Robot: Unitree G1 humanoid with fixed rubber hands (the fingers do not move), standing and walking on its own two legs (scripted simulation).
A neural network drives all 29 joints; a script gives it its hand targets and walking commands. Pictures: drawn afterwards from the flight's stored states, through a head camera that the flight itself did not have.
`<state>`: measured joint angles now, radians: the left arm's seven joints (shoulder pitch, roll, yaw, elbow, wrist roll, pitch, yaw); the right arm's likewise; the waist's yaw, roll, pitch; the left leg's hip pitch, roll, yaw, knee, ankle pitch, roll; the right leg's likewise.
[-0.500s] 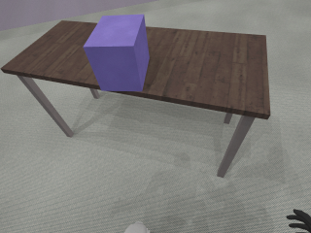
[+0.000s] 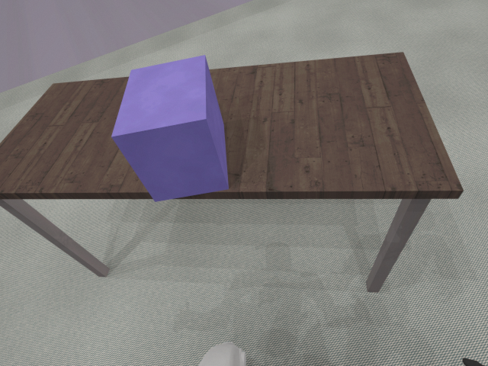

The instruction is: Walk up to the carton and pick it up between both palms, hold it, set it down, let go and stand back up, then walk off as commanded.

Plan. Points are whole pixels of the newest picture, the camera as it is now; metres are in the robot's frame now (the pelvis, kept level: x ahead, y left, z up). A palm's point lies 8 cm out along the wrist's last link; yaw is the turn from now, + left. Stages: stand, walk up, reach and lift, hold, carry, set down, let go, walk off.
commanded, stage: walk up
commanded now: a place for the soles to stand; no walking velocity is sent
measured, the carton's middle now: (179, 129) +0.62 +0.17 +0.04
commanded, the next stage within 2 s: none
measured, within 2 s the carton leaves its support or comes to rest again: neither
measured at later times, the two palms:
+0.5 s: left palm (14, 321) +0.24 +0.50 -0.07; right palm out of the picture +0.12 -0.17 -0.11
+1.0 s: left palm out of the picture +0.32 +0.65 -0.10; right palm (273, 334) +0.20 +0.00 -0.11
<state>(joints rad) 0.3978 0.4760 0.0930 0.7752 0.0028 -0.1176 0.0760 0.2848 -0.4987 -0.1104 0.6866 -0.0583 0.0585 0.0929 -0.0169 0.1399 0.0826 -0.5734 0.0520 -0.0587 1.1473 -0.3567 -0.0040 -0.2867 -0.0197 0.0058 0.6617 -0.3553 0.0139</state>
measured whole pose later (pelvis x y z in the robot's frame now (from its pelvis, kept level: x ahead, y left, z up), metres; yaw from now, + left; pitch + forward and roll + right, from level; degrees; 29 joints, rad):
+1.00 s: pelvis +0.18 +0.33 -0.02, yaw -9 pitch -2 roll +0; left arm 0.29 0.46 0.06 0.81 0.02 -0.08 0.04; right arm 0.27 -0.44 -0.07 0.75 -0.02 0.01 0.04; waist -0.04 0.01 0.10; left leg -0.44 0.05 0.01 0.85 -0.38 -0.02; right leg -0.45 0.00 -0.04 0.91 -0.52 -0.04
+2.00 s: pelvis +0.19 +0.32 +0.01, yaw -13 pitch -1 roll +1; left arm 0.12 0.48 0.11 0.85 0.06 0.08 -0.08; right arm 0.20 -0.45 -0.10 0.97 -0.01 -0.05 -0.08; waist 0.00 -0.06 0.11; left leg -0.25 0.08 0.07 0.50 -0.22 -0.04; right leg -0.45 0.02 0.12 1.02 -0.43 -0.01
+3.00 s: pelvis +0.18 +0.23 +0.01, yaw -8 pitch -3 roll +0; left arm 0.06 0.40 0.05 0.97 0.01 -0.02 0.01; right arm 0.08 -0.41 -0.03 0.96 -0.01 0.01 0.03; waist 0.01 0.02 0.10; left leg -0.25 -0.02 -0.05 0.55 -0.25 0.00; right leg -0.15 -0.03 -0.11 0.54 -0.33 -0.01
